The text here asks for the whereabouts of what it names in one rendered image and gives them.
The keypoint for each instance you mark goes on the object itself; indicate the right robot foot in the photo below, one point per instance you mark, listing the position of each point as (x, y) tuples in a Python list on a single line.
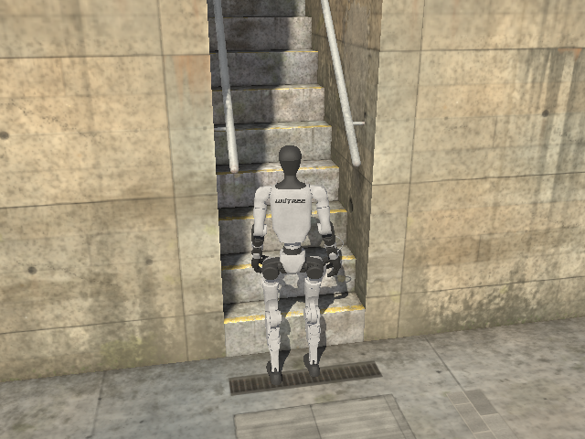
[(313, 369)]

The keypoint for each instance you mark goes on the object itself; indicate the left robot upper arm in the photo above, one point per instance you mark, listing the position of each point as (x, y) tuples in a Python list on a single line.
[(259, 212)]

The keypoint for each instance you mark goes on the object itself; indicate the robot left forearm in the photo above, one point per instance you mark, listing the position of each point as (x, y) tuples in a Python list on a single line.
[(256, 245)]

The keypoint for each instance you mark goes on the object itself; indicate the right robot upper arm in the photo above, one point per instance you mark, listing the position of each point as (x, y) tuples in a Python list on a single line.
[(319, 193)]

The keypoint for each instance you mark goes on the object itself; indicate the robot right hand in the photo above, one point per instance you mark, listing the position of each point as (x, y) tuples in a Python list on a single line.
[(333, 263)]

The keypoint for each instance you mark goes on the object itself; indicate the robot right forearm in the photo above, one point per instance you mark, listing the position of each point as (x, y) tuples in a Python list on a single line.
[(330, 244)]

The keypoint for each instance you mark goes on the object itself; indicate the robot left hand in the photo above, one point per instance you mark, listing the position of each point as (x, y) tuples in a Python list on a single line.
[(255, 263)]

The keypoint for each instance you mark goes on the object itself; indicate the robot torso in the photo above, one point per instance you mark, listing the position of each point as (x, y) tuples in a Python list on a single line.
[(291, 211)]

